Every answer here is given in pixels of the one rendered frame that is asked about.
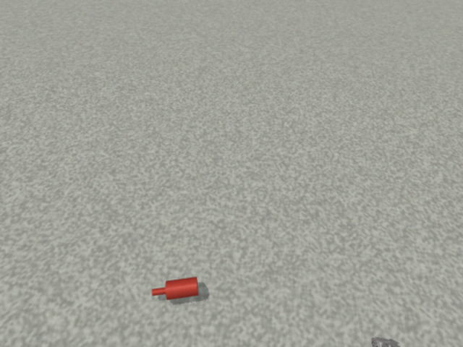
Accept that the bottle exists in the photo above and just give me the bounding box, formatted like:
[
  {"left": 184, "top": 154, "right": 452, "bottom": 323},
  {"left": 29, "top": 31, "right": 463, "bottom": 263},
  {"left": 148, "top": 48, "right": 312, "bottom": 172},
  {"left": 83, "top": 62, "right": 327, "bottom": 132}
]
[{"left": 152, "top": 277, "right": 198, "bottom": 300}]

